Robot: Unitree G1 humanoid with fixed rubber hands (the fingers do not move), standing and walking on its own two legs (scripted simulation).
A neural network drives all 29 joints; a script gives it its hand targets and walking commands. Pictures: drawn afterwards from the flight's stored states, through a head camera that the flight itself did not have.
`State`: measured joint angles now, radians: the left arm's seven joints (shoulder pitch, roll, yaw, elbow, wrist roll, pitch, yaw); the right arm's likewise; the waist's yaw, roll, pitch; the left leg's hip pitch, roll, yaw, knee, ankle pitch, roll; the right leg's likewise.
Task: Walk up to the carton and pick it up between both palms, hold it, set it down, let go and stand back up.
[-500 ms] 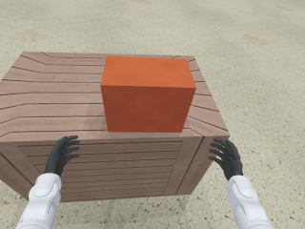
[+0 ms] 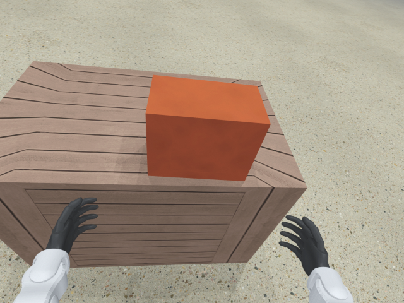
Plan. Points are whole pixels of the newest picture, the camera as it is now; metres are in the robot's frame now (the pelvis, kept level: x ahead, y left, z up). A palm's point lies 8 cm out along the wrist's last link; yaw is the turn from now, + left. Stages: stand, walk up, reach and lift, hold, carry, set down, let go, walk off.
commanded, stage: set down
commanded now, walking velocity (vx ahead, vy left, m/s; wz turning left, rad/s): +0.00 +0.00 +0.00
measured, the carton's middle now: (201, 131) +0.55 +0.03 +0.01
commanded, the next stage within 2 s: let go in 0.96 s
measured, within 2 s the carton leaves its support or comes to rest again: neither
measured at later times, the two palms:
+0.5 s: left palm (75, 252) +0.20 +0.25 -0.02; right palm (321, 271) +0.21 -0.23 -0.01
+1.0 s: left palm (78, 260) +0.20 +0.25 -0.04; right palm (321, 284) +0.19 -0.24 -0.03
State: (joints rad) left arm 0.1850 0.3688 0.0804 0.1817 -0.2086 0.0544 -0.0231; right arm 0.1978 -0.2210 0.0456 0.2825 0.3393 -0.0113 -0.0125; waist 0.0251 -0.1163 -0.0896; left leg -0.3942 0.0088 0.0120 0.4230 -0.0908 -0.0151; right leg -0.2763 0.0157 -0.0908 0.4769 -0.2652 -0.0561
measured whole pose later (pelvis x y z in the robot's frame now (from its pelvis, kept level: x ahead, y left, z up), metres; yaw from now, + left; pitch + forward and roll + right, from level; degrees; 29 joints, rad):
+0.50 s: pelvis +0.03 -0.01 +0.00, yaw +0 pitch +3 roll +0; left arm 0.35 0.32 0.06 0.14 -0.21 0.04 -0.01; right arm 0.34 -0.22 0.01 0.28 0.29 -0.10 0.05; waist 0.02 -0.08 -0.05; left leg -0.32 0.01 0.01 0.40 -0.13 -0.01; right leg -0.18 0.02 -0.09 0.42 -0.29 -0.04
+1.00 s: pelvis +0.03 -0.01 +0.00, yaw +0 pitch +2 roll +0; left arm 0.28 0.31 0.04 0.33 -0.21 0.02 -0.04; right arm 0.35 -0.22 0.01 0.32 0.19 -0.08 0.00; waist 0.02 -0.05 -0.01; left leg -0.31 0.02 0.01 0.40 -0.13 -0.01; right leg -0.17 0.03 -0.09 0.42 -0.28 -0.04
